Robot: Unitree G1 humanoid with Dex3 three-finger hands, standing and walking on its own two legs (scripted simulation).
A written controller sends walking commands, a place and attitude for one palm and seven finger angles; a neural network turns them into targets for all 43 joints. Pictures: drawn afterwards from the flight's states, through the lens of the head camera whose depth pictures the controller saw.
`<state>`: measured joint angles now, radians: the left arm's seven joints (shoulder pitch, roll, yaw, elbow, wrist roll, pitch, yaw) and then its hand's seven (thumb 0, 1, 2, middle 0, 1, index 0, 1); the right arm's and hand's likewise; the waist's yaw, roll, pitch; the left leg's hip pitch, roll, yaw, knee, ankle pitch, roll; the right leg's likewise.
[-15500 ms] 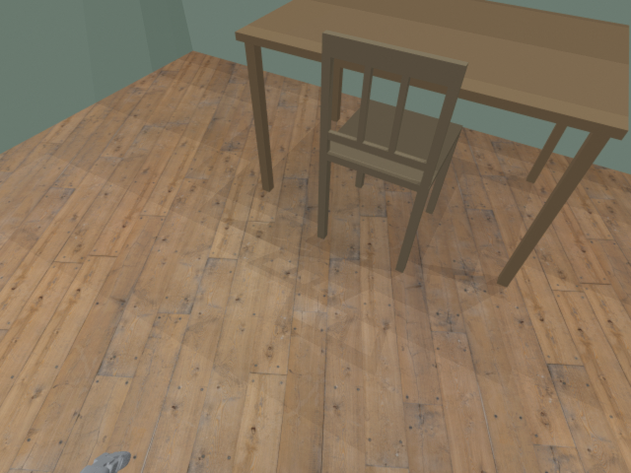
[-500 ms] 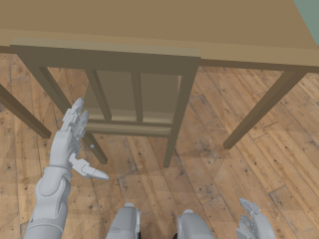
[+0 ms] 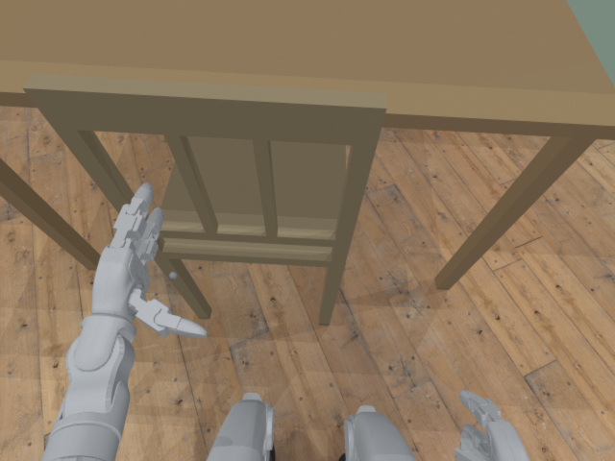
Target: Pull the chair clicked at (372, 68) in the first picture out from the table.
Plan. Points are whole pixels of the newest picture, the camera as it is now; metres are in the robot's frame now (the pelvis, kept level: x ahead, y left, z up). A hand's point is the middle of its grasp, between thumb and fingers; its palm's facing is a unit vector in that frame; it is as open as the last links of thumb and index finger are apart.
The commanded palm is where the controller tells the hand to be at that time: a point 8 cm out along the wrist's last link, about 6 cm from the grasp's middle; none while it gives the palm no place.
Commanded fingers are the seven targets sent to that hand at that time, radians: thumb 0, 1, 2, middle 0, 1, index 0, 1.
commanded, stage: aim the fingers beside a spindle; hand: left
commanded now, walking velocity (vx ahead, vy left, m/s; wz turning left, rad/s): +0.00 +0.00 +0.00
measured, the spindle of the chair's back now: (196, 187) +0.49 +0.18 +0.00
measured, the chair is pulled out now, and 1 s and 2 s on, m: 0.00 0.00 0.00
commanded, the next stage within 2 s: none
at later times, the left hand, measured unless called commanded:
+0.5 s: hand (192, 286) +0.33 +0.16 +0.01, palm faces -0.10 -0.99 +0.00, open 16.9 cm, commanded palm +0.32 +0.22 +0.03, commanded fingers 0.00 -0.50 0.30 -0.06 -0.08 -0.06 -0.08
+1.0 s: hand (176, 267) +0.35 +0.18 +0.02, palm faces -0.02 -1.00 -0.05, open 16.9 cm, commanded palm +0.33 +0.23 +0.02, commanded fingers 0.00 -0.50 0.30 -0.06 -0.08 -0.06 -0.08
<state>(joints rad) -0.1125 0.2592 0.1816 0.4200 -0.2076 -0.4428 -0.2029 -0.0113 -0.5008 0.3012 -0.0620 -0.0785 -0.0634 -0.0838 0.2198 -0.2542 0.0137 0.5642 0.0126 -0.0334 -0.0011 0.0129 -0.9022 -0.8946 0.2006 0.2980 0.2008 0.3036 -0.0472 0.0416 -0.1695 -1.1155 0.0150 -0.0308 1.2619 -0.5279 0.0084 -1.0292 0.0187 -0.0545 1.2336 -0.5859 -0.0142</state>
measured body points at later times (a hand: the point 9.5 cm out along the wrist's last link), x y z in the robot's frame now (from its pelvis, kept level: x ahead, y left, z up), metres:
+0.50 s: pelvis +0.00 +0.00 +0.00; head +0.11 +0.01 +0.43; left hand +0.33 +0.21 +0.01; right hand +0.14 -0.25 -0.11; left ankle +0.03 +0.11 -0.63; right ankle +0.00 -0.12 -0.63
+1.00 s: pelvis +0.00 +0.01 +0.00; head +0.11 +0.02 +0.43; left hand +0.34 +0.23 +0.03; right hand +0.15 -0.25 -0.11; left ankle +0.03 +0.11 -0.63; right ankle +0.00 -0.12 -0.63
